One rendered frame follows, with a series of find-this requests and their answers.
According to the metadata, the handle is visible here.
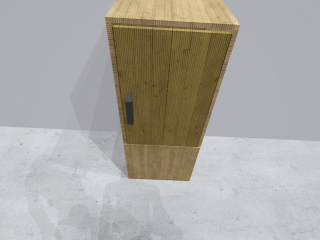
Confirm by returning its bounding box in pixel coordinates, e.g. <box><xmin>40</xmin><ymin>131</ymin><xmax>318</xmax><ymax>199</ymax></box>
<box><xmin>125</xmin><ymin>91</ymin><xmax>134</xmax><ymax>125</ymax></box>

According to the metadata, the cupboard door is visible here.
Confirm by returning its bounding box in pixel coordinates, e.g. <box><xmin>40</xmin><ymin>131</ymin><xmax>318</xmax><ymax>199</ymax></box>
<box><xmin>112</xmin><ymin>25</ymin><xmax>233</xmax><ymax>147</ymax></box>

